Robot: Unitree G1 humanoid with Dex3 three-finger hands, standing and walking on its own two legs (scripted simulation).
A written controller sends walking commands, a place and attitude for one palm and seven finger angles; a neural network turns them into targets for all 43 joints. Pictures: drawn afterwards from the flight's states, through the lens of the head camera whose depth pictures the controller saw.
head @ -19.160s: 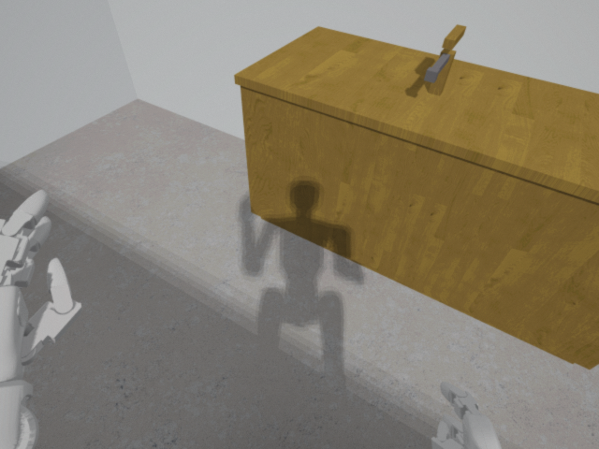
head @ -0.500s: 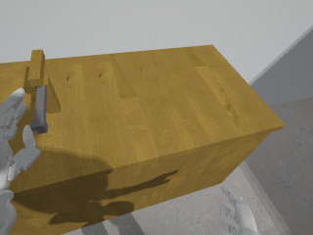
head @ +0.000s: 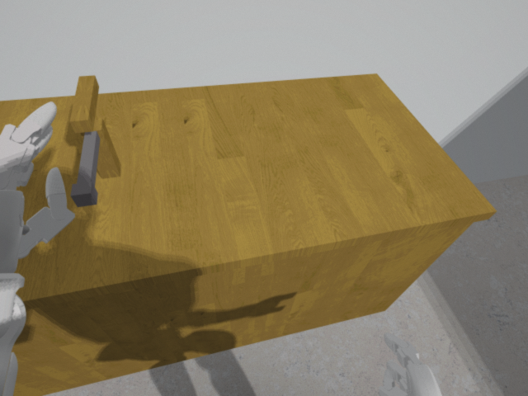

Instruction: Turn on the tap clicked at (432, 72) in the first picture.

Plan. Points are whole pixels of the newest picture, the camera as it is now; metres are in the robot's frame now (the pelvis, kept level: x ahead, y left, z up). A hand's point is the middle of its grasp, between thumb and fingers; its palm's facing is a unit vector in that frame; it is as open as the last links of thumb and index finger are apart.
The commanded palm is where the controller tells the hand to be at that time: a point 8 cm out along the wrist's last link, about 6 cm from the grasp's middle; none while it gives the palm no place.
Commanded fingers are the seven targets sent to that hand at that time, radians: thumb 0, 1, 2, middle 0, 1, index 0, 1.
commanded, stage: turn the palm inward beside the body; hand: left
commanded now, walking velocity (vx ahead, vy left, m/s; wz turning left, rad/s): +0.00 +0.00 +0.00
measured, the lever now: (84, 194) +0.36 +0.34 +0.07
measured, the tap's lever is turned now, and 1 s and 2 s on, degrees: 0 0 0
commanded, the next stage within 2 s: none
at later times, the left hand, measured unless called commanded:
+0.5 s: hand (85, 265) +0.20 +0.23 +0.16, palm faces +0.54 -0.79 -0.29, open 7.4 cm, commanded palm +0.16 +0.26 +0.16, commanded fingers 0.00 0.90 0.90 -0.20 -0.30 -0.20 -0.30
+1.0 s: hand (113, 276) +0.21 +0.21 +0.13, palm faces +0.47 -0.85 -0.22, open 7.4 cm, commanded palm +0.16 +0.25 +0.15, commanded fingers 0.00 0.90 0.90 -0.20 -0.30 -0.20 -0.30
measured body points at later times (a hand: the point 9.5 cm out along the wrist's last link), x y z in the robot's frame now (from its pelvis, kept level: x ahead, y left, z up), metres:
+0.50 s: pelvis -0.01 -0.07 -0.02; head -0.01 -0.09 +0.43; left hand +0.17 +0.27 +0.17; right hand +0.21 -0.29 -0.10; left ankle +0.01 +0.07 -0.74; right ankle +0.03 -0.12 -0.74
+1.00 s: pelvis +0.04 -0.05 -0.02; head +0.03 -0.07 +0.43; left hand +0.18 +0.25 +0.15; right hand +0.25 -0.27 -0.09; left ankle +0.01 +0.08 -0.74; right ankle +0.03 -0.12 -0.74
